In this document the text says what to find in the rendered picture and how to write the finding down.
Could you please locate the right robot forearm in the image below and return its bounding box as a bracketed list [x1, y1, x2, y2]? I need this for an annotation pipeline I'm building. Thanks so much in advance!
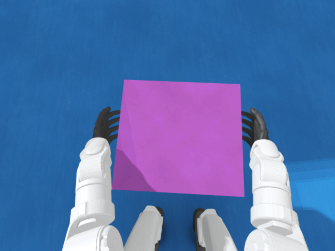
[249, 139, 309, 251]

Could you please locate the left robot forearm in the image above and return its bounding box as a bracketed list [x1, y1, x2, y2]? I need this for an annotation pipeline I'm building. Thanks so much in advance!
[62, 138, 115, 251]

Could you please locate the right robot foot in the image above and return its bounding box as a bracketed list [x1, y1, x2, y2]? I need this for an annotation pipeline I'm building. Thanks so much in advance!
[193, 208, 206, 251]

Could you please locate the carton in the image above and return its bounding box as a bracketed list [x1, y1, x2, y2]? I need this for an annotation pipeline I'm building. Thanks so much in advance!
[111, 79, 244, 197]

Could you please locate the robot right shin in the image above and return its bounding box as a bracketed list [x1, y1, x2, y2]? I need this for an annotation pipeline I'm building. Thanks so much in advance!
[199, 209, 217, 247]

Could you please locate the left robot upper arm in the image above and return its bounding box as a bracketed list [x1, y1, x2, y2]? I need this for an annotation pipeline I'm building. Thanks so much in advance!
[63, 225, 124, 251]

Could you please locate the robot left hand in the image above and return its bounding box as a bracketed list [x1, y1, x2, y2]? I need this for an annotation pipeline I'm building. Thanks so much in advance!
[92, 106, 120, 144]

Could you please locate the robot right hand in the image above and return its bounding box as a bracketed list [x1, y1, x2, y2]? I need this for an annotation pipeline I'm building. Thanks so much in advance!
[241, 107, 269, 148]

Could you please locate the right robot upper arm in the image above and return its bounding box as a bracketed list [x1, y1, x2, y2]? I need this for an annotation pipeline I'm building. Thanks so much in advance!
[244, 229, 308, 251]

